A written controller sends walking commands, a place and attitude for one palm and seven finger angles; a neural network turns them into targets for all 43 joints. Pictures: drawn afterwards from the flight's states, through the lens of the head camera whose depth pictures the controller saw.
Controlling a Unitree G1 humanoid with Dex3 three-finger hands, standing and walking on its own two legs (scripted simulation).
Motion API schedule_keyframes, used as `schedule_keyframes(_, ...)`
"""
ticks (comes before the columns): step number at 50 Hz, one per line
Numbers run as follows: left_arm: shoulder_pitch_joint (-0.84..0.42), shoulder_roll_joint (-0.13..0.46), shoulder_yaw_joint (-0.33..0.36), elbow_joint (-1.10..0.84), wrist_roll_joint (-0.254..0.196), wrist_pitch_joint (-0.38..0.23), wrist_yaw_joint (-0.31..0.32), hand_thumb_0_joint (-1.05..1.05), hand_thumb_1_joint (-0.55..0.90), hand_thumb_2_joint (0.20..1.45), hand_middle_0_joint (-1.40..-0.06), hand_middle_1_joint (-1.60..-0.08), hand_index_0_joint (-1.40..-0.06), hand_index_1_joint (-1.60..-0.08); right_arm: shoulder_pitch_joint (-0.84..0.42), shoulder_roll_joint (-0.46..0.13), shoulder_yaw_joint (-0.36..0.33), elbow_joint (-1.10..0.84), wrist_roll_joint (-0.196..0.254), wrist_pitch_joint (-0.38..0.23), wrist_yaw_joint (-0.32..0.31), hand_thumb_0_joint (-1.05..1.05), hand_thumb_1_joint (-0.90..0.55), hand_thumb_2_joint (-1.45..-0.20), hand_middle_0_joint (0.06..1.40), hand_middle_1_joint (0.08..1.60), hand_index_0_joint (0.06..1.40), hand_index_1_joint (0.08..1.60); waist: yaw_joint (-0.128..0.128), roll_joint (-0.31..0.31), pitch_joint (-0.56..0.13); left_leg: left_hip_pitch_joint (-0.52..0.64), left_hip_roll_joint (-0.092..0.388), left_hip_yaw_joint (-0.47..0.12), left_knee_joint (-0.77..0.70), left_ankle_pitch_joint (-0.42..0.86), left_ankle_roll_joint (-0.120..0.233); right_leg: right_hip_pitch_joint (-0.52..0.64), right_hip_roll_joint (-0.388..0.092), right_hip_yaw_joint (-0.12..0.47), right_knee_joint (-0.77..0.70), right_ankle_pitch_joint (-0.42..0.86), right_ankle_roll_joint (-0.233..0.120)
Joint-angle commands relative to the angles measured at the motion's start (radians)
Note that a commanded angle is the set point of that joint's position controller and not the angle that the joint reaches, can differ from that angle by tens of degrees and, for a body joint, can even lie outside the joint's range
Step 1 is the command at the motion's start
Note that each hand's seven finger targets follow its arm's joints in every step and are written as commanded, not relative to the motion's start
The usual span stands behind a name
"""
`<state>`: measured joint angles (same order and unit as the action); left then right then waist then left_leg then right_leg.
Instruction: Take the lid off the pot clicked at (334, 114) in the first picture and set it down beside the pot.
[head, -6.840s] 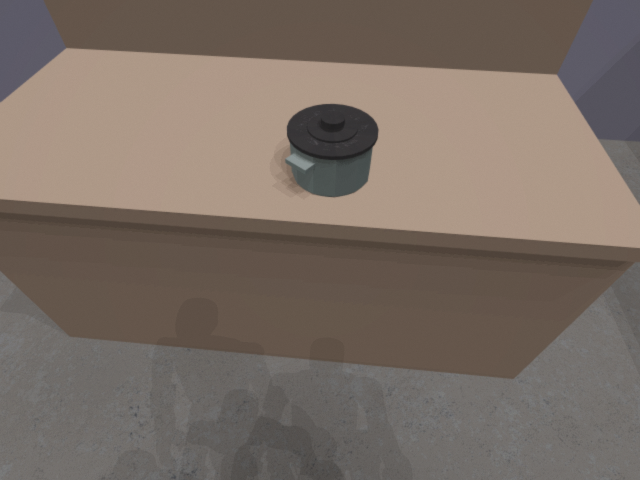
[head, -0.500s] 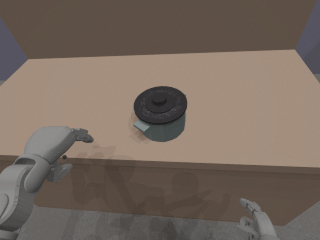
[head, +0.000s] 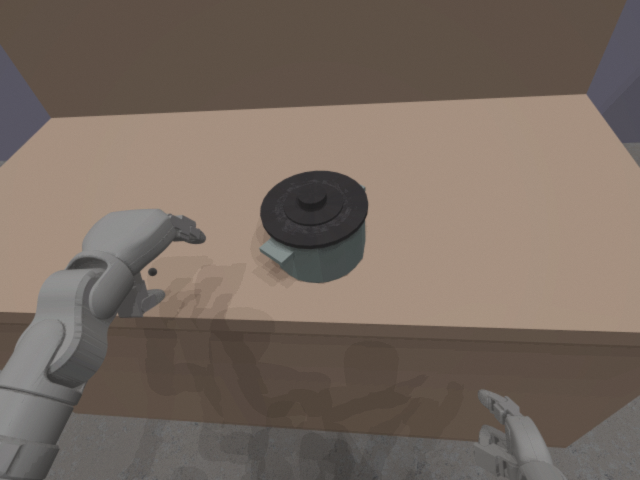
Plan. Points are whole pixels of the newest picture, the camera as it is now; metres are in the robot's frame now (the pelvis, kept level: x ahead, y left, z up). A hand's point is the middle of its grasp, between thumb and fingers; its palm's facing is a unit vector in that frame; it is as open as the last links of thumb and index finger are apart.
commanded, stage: move the open hand above the knob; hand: left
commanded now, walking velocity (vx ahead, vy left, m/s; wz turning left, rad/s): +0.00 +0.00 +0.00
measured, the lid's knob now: (312, 196) +0.52 +0.07 +0.06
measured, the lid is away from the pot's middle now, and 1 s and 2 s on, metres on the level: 0.00 0.00 0.00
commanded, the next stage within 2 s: none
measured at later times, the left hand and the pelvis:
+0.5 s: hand (210, 234) +0.38 +0.18 +0.12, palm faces -0.21 -0.05 -0.98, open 10.2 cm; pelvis +0.01 -0.01 +0.00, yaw +0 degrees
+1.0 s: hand (268, 196) +0.45 +0.11 +0.12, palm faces -0.23 -0.05 -0.97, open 10.2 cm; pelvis +0.02 -0.01 +0.00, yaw -1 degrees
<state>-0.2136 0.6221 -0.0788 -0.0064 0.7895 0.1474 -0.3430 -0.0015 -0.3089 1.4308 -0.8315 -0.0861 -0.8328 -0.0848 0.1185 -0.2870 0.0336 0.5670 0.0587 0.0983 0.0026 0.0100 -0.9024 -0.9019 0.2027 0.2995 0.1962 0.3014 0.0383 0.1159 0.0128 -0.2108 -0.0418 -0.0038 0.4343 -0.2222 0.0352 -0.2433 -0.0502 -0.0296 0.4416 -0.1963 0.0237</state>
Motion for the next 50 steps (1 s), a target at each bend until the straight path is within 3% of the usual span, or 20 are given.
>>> schedule_keyframes(1,-0.375,0.234,0.140,-0.117,0.016,0.003,0.032,0.000,-0.318,1.436,-0.823,-0.081,-0.823,-0.081,-0.127,-0.098,-0.040,-0.159,0.003,-0.052,-0.002,0.000,-0.900,-0.900,0.200,0.300,0.200,0.300,-0.010,-0.079,-0.241,0.048,0.003,-0.023,-0.054,0.194,0.004,0.109,0.041,-0.017,-0.031,0.142,-0.049)
schedule_keyframes(8,-0.440,0.268,0.170,-0.117,0.031,0.002,0.041,0.000,-0.318,1.436,-0.823,-0.081,-0.823,-0.081,-0.126,-0.101,-0.048,-0.165,0.008,-0.051,0.010,0.000,-0.900,-0.900,0.200,0.300,0.200,0.300,-0.006,-0.086,-0.307,0.059,0.000,-0.013,-0.021,0.230,0.010,0.142,0.038,0.001,-0.006,0.206,-0.054)
schedule_keyframes(11,-0.470,0.206,0.107,-0.084,0.032,0.014,0.042,0.000,-0.318,1.436,-0.823,-0.081,-0.823,-0.081,-0.122,-0.097,-0.045,-0.161,0.011,-0.044,0.011,0.000,-0.900,-0.900,0.200,0.300,0.200,0.300,-0.010,-0.084,-0.300,0.056,-0.005,-0.007,-0.031,0.254,0.008,0.141,0.036,-0.008,-0.005,0.233,-0.049)
schedule_keyframes(13,-0.431,0.240,0.151,-0.066,0.030,0.018,0.050,0.000,-0.318,1.436,-0.823,-0.081,-0.823,-0.081,-0.119,-0.100,-0.049,-0.166,0.013,-0.048,0.018,0.000,-0.900,-0.900,0.200,0.300,0.200,0.300,-0.003,-0.099,-0.320,0.045,-0.003,-0.006,-0.011,0.249,0.011,0.154,0.036,0.003,0.007,0.240,-0.053)
schedule_keyframes(16,-0.508,0.165,0.063,-0.044,0.035,0.036,0.048,0.000,-0.318,1.436,-0.823,-0.081,-0.823,-0.081,-0.125,-0.095,-0.043,-0.160,0.017,-0.035,0.017,0.000,-0.900,-0.900,0.200,0.300,0.200,0.300,-0.016,-0.109,-0.287,0.032,-0.008,-0.001,-0.026,0.234,0.009,0.137,0.034,-0.006,0.000,0.237,-0.047)
schedule_keyframes(18,-0.547,0.199,0.092,-0.082,0.038,0.040,0.053,0.000,-0.318,1.436,-0.823,-0.081,-0.823,-0.081,-0.129,-0.098,-0.049,-0.162,0.019,-0.037,0.018,0.000,-0.900,-0.900,0.200,0.300,0.200,0.300,-0.019,-0.108,-0.328,0.051,-0.004,-0.003,-0.009,0.250,0.014,0.147,0.033,0.005,0.009,0.256,-0.050)
schedule_keyframes(19,-0.556,0.163,0.052,-0.054,0.041,0.045,0.048,0.000,-0.318,1.436,-0.823,-0.081,-0.823,-0.081,-0.128,-0.088,-0.041,-0.161,0.015,-0.036,0.015,0.000,-0.900,-0.900,0.200,0.300,0.200,0.300,-0.017,-0.112,-0.342,0.051,-0.011,0.003,-0.018,0.254,0.014,0.158,0.033,-0.003,0.011,0.252,-0.046)
schedule_keyframes(23,-0.591,0.172,0.064,0.003,0.050,0.059,0.061,0.000,-0.318,1.436,-0.823,-0.081,-0.823,-0.081,-0.114,-0.095,-0.048,-0.143,0.022,-0.032,0.015,0.000,-0.900,-0.900,0.200,0.300,0.200,0.300,-0.028,-0.126,-0.324,0.046,-0.003,-0.004,-0.005,0.223,0.013,0.123,0.036,0.003,0.013,0.227,-0.050)
schedule_keyframes(26,-0.663,0.096,-0.020,0.050,0.056,0.075,0.063,0.000,-0.318,1.436,-0.823,-0.081,-0.823,-0.081,-0.122,-0.088,-0.041,-0.134,0.024,-0.023,0.012,0.000,-0.900,-0.900,0.200,0.300,0.200,0.300,-0.036,-0.112,-0.299,0.040,-0.005,-0.001,-0.024,0.207,0.007,0.099,0.035,-0.011,0.013,0.202,-0.048)
schedule_keyframes(30,-0.766,0.066,-0.057,0.039,0.068,0.088,0.074,0.000,-0.318,1.436,-0.823,-0.081,-0.823,-0.081,-0.121,-0.082,-0.042,-0.132,0.024,-0.021,0.013,0.000,-0.900,-0.900,0.200,0.300,0.200,0.300,-0.043,-0.099,-0.357,0.067,-0.003,-0.010,-0.013,0.233,0.009,0.102,0.037,-0.012,0.028,0.215,-0.052)
schedule_keyframes(33,-0.742,0.102,0.000,0.154,0.074,0.107,0.090,0.000,-0.318,1.436,-0.823,-0.081,-0.823,-0.081,-0.100,-0.090,-0.043,-0.116,0.025,-0.020,0.015,0.000,-0.900,-0.900,0.200,0.300,0.200,0.300,-0.036,-0.148,-0.348,0.041,0.001,-0.009,0.004,0.228,0.011,0.096,0.040,-0.011,0.037,0.220,-0.055)
schedule_keyframes(35,-0.822,0.044,-0.073,0.212,0.083,0.121,0.088,0.000,-0.318,1.436,-0.823,-0.081,-0.823,-0.081,-0.109,-0.088,-0.034,-0.106,0.029,-0.009,0.011,0.000,-0.900,-0.900,0.200,0.300,0.200,0.300,-0.051,-0.147,-0.317,0.017,-0.001,0.000,-0.014,0.202,0.006,0.082,0.037,-0.017,0.034,0.207,-0.050)
schedule_keyframes(37,-0.900,0.005,-0.111,0.181,0.086,0.133,0.093,0.000,-0.318,1.436,-0.823,-0.081,-0.823,-0.081,-0.112,-0.082,-0.038,-0.110,0.029,-0.008,0.013,0.000,-0.900,-0.900,0.200,0.300,0.200,0.300,-0.051,-0.113,-0.367,0.054,-0.004,-0.008,-0.007,0.236,0.007,0.079,0.037,-0.018,0.047,0.226,-0.054)
schedule_keyframes(39,-0.934,0.003,-0.109,0.192,0.089,0.134,0.093,0.000,-0.318,1.436,-0.823,-0.081,-0.823,-0.081,-0.101,-0.079,-0.038,-0.110,0.023,-0.008,0.013,0.000,-0.900,-0.900,0.200,0.300,0.200,0.300,-0.053,-0.118,-0.419,0.069,-0.004,-0.004,0.004,0.255,0.013,0.099,0.038,-0.013,0.053,0.242,-0.055)
schedule_keyframes(40,-0.923,-0.004,-0.109,0.251,0.090,0.142,0.095,0.000,-0.318,1.436,-0.823,-0.081,-0.823,-0.081,-0.093,-0.080,-0.042,-0.103,0.025,-0.008,0.012,0.000,-0.900,-0.900,0.200,0.300,0.200,0.300,-0.058,-0.132,-0.384,0.054,-0.003,-0.004,0.008,0.246,0.013,0.080,0.038,-0.016,0.052,0.244,-0.054)
schedule_keyframes(43,-0.962,0.055,-0.048,0.335,0.088,0.146,0.104,0.000,-0.318,1.436,-0.823,-0.081,-0.823,-0.081,-0.072,-0.096,-0.040,-0.085,0.024,-0.001,0.004,0.000,-0.900,-0.900,0.200,0.300,0.200,0.300,-0.055,-0.177,-0.370,0.010,-0.002,-0.001,0.002,0.209,0.013,0.096,0.034,-0.009,0.045,0.236,-0.052)
schedule_keyframes(45,-1.043,-0.043,-0.145,0.296,0.095,0.147,0.099,0.000,-0.318,1.436,-0.823,-0.081,-0.823,-0.081,-0.081,-0.080,-0.042,-0.093,0.026,-0.003,0.006,0.000,-0.900,-0.900,0.200,0.300,0.200,0.300,-0.068,-0.126,-0.406,0.053,-0.004,-0.003,0.004,0.252,0.014,0.084,0.034,-0.015,0.058,0.265,-0.053)
schedule_keyframes(47,-1.041,-0.057,-0.145,0.347,0.095,0.157,0.104,0.000,-0.318,1.436,-0.823,-0.081,-0.823,-0.081,-0.057,-0.083,-0.046,-0.080,0.023,-0.004,0.008,0.000,-0.900,-0.900,0.200,0.300,0.200,0.300,-0.071,-0.131,-0.422,0.070,-0.002,-0.004,0.014,0.305,0.014,0.079,0.038,-0.017,0.065,0.306,-0.054)
schedule_keyframes(48,-1.012,-0.006,-0.083,0.374,0.087,0.152,0.107,0.000,-0.318,1.436,-0.823,-0.081,-0.823,-0.081,-0.044,-0.091,-0.049,-0.078,0.020,-0.004,0.009,0.000,-0.900,-0.900,0.200,0.300,0.200,0.300,-0.064,-0.173,-0.423,0.045,0.000,-0.004,0.021,0.290,0.017,0.099,0.036,-0.013,0.059,0.312,-0.054)
schedule_keyframes(50,-1.051,-0.053,-0.133,0.396,0.096,0.158,0.107,0.000,-0.318,1.436,-0.823,-0.081,-0.823,-0.081,-0.054,-0.085,-0.045,-0.076,0.023,0.000,0.006,0.000,-0.900,-0.900,0.200,0.300,0.200,0.300,-0.071,-0.172,-0.405,0.031,-0.004,0.007,0.006,0.264,0.017,0.096,0.034,-0.014,0.059,0.307,-0.049)
